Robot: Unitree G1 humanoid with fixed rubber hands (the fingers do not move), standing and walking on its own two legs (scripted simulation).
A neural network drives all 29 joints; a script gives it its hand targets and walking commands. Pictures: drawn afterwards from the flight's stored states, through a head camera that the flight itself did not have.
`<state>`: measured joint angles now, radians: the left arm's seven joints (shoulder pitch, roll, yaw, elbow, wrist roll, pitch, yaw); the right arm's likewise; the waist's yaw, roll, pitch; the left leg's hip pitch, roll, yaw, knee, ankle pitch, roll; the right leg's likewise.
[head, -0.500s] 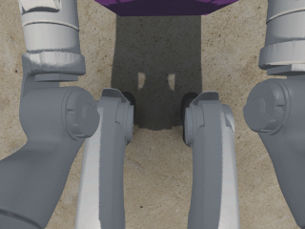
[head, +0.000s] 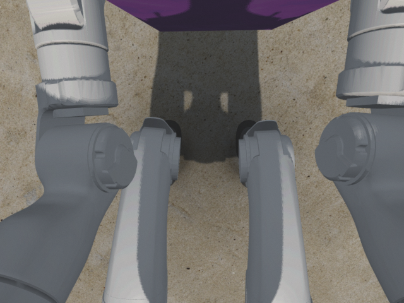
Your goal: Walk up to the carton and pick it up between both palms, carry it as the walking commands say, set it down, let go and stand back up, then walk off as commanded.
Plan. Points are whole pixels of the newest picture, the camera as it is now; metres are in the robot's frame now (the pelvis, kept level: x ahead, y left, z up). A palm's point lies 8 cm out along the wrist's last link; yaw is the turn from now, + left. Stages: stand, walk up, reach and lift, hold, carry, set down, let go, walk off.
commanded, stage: reach and lift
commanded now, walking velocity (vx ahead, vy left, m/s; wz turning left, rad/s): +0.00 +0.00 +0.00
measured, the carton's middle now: out of the picture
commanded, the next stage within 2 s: none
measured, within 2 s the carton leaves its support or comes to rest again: neither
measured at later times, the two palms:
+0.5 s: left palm out of the picture +0.55 +0.15 -0.03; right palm out of the picture +0.56 -0.16 -0.04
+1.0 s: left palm out of the picture +0.52 +0.16 +0.03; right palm out of the picture +0.54 -0.15 +0.03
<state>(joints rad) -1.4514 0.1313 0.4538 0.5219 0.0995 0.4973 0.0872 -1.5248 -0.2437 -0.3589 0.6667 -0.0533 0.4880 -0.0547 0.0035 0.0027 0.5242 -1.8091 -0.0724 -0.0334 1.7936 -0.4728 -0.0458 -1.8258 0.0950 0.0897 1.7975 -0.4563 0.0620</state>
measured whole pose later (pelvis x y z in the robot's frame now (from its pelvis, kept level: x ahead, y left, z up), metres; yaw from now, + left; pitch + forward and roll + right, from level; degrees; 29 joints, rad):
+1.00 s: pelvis +0.00 +0.01 +0.10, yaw -1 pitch +19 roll +0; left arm -1.21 0.06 0.42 0.44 0.11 0.49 0.08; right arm -1.29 -0.17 -0.35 0.58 -0.08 0.48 -0.03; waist 0.01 0.02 0.52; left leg -1.37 -0.09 -0.07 1.44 -0.40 -0.03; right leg -1.37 0.10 0.11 1.43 -0.38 0.07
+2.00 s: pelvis +0.06 +0.01 +0.23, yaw -1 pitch +18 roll +0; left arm -0.71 -0.10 0.45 0.44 0.21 0.45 -0.01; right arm -0.76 0.02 -0.39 0.55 -0.22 0.43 0.04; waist 0.03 0.00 0.10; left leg -0.91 -0.07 -0.09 0.84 -0.25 -0.02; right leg -0.92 0.07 0.15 0.84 -0.23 0.05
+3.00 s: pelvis +0.15 +0.00 +0.29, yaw +0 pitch -4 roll +0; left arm -0.18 -0.14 0.22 0.15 0.20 0.70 -0.04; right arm -0.18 0.12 -0.22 0.19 -0.21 0.69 0.05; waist 0.01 0.01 0.00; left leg -0.06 -0.04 -0.12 0.33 -0.19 0.00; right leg -0.05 0.03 0.13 0.31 -0.18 0.01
